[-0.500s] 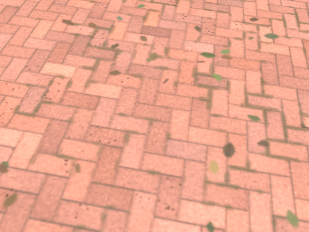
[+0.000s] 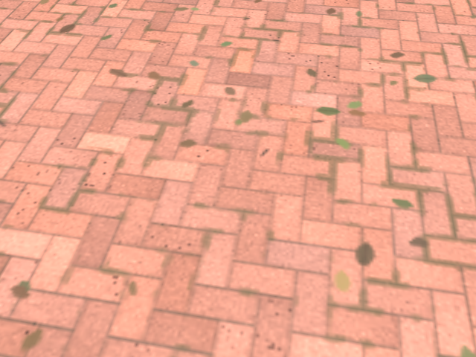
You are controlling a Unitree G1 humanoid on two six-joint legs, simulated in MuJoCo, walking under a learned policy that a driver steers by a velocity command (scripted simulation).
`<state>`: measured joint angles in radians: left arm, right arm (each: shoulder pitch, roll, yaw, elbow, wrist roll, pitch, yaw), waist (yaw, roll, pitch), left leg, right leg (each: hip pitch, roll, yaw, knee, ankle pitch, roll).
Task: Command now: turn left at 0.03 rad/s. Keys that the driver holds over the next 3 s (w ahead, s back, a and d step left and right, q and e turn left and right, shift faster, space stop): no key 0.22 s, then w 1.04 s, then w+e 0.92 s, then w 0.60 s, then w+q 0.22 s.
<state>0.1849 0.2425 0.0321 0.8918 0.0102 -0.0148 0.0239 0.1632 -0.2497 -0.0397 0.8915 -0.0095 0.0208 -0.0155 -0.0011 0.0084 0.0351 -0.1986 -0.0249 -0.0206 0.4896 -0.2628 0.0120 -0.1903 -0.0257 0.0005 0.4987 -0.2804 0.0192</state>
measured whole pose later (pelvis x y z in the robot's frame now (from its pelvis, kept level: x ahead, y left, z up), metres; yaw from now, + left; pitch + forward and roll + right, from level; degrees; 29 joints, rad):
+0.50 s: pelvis +0.05 +0.01 -0.01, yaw +0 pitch +0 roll +0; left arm 0.32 0.26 0.04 1.01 -0.03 -0.06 0.01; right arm 0.25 -0.24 -0.05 1.03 0.03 -0.08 0.00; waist 0.00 -0.02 -0.01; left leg -0.19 -0.03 0.01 0.59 -0.38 0.06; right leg -0.18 -0.02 0.03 0.58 -0.41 0.00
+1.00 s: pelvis +0.29 -0.04 -0.01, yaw +0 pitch +0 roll +0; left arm 0.07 0.26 0.05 0.86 -0.01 -0.09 -0.04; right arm 0.37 -0.25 -0.03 1.02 0.03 -0.09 0.00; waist -0.03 0.02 0.05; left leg -0.24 0.02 -0.06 1.17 -0.42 0.04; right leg -0.41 0.04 -0.06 0.55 -0.15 -0.07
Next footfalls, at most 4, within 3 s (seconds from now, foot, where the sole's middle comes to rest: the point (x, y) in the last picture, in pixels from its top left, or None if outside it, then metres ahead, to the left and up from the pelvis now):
0.90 right None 0.42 -0.12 -0.77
1.44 left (210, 296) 0.70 0.13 -0.77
1.96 right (304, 233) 0.93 -0.18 -0.77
2.46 left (285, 158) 1.28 -0.14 -0.77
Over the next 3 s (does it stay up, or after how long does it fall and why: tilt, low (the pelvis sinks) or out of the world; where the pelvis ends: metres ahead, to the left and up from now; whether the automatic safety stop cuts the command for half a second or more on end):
stays up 1.31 -0.32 -0.01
